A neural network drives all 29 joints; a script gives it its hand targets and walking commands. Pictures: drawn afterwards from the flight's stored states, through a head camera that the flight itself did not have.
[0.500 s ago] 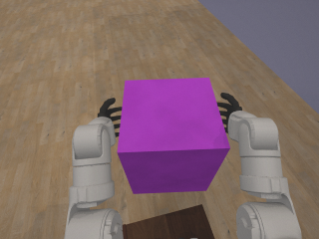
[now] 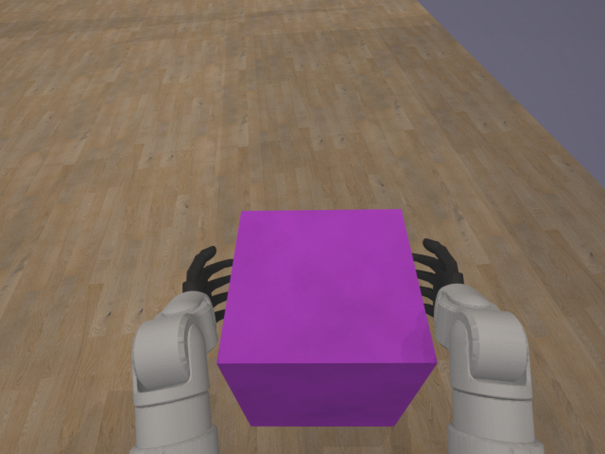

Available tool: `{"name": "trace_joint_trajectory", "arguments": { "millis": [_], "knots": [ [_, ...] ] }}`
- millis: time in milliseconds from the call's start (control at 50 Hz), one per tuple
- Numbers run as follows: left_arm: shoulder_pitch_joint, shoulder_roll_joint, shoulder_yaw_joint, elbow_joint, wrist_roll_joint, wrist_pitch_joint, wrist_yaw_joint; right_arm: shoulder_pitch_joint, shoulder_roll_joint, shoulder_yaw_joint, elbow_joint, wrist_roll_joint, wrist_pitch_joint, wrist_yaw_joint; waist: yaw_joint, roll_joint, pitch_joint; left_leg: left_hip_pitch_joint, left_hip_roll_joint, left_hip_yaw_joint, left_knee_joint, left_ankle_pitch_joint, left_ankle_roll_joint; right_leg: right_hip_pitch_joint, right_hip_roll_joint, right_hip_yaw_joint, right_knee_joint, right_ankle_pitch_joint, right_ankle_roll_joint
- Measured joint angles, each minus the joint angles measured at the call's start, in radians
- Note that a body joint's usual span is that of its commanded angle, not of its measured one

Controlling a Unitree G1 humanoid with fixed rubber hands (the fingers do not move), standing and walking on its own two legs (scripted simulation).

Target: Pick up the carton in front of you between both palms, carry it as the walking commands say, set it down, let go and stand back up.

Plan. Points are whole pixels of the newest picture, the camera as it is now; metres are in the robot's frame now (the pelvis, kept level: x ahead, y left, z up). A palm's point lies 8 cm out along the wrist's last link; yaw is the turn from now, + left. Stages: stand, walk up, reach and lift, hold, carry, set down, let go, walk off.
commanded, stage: carry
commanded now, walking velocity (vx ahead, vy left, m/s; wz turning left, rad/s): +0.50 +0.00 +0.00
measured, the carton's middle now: (321, 324) +0.30 +0.01 +0.00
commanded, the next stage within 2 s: none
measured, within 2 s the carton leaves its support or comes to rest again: neither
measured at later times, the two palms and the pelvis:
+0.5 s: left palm (262, 145) +0.63 +0.11 +0.07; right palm (420, 133) +0.66 -0.19 +0.07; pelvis +0.32 -0.06 -0.03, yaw +0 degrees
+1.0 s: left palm (272, 75) +0.95 +0.11 +0.05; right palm (395, 71) +0.92 -0.19 +0.06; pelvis +0.66 -0.02 -0.02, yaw -3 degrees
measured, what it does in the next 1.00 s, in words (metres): walks ahead: right foot, then left foot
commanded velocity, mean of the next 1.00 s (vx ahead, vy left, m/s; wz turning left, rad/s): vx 0.50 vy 0.00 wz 0.00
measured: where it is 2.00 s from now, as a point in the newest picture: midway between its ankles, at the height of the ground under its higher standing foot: (330, 206)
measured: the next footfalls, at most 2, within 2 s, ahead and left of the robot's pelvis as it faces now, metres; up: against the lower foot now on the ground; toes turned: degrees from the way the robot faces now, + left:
right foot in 0.26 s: +0.36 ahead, -0.13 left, -0.02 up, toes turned -8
left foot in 0.74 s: +0.66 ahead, +0.06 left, -0.02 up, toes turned +7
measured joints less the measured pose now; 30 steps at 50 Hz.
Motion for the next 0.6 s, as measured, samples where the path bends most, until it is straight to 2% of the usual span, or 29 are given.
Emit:
{"name": "trace_joint_trajectory", "arguments": {
  "millis": [60, 100, 180, 240, 260, 280, 300, 340, 380, 420, 480, 600],
  "knots": [
    [0.07, -0.009, -0.053, -0.058, 0.023, 0.011, -0.003, 0.068, -0.015, 0.015, -0.054, 0.032, 0.013, -0.001, -0.049, 0.014, -0.005, 0.089, 0.017, -0.011, -0.065, -0.034, -0.016, -0.072, -0.015, -0.027, -0.177, 0.072, 0.024],
    [0.098, -0.001, -0.082, -0.084, 0.03, 0.014, -0.006, 0.097, -0.02, 0.024, -0.078, 0.048, 0.012, -0.005, -0.072, 0.012, -0.01, 0.15, 0.025, -0.013, -0.097, -0.062, -0.026, -0.101, -0.021, -0.038, -0.314, 0.175, 0.029],
    [0.138, 0.005, -0.106, -0.13, 0.043, 0.019, -0.009, 0.122, -0.024, 0.038, -0.095, 0.068, 0.003, -0.009, -0.09, -0.004, -0.029, 0.277, 0.029, -0.008, -0.113, -0.157, -0.055, -0.083, -0.02, -0.074, -0.596, 0.424, 0.012],
    [0.129, 0.005, -0.102, -0.138, 0.046, 0.025, -0.009, 0.106, -0.023, 0.034, -0.094, 0.071, 0.008, -0.009, -0.09, -0.007, -0.047, 0.343, 0.037, -0.015, -0.01, -0.292, -0.074, -0.004, -0.007, -0.121, -0.706, 0.52, -0.015],
    [0.11, 0.002, -0.097, -0.129, 0.047, 0.026, -0.009, 0.092, -0.026, 0.026, -0.092, 0.07, 0.011, -0.009, -0.089, -0.01, -0.054, 0.336, 0.041, -0.017, 0.084, -0.354, -0.076, 0.035, -0.008, -0.133, -0.712, 0.49, -0.031],
    [0.083, -0.002, -0.095, -0.104, 0.05, 0.017, -0.007, 0.068, -0.043, 0.02, -0.078, 0.075, 0.011, -0.009, -0.077, 0.007, -0.062, 0.291, 0.058, -0.026, 0.223, -0.409, -0.076, 0.045, 0.005, -0.138, -0.671, 0.348, -0.065],
    [0.049, -0.005, -0.091, -0.067, 0.053, 0.006, -0.002, 0.031, -0.069, 0.014, -0.047, 0.085, 0.012, -0.008, -0.058, 0.033, -0.057, 0.218, 0.066, -0.06, 0.397, -0.466, -0.076, 0.029, 0.023, -0.147, -0.61, 0.257, -0.083],
    [-0.01, 0.009, -0.091, 0.001, 0.049, 0.009, 0.013, -0.031, -0.106, 0.009, 0.023, 0.101, 0.02, -0.01, -0.028, 0.042, -0.042, 0.055, 0.052, -0.098, 0.697, -0.513, -0.063, 0.022, 0.032, -0.155, -0.547, 0.205, -0.091],
    [-0.043, 0.032, -0.082, 0.043, 0.029, 0.023, 0.023, -0.086, -0.118, 0.008, 0.085, 0.107, 0.033, -0.015, -0.002, 0.039, -0.028, -0.083, 0.056, -0.097, 0.818, -0.487, -0.052, 0.046, 0.038, -0.156, -0.541, 0.181, -0.092],
    [-0.074, 0.056, -0.069, 0.076, 0.006, 0.03, 0.032, -0.137, -0.116, 0.006, 0.138, 0.102, 0.038, -0.02, 0.016, 0.037, -0.015, -0.195, 0.075, -0.089, 0.808, -0.451, -0.049, 0.082, 0.044, -0.155, -0.559, 0.158, -0.094],
    [-0.129, 0.084, -0.05, 0.138, -0.019, 0.021, 0.035, -0.193, -0.111, 0.0, 0.195, 0.083, 0.029, -0.024, 0.036, 0.032, -0.005, -0.312, 0.105, -0.079, 0.693, -0.394, -0.055, 0.142, 0.048, -0.153, -0.597, 0.128, -0.091],
    [-0.209, 0.103, -0.041, 0.258, -0.037, -0.015, 0.034, -0.227, -0.107, -0.031, 0.252, 0.061, 0.005, -0.024, 0.049, 0.009, -0.001, -0.37, 0.117, -0.054, 0.379, -0.222, -0.055, 0.289, 0.037, -0.137, -0.682, 0.06, -0.065]
  ]
}}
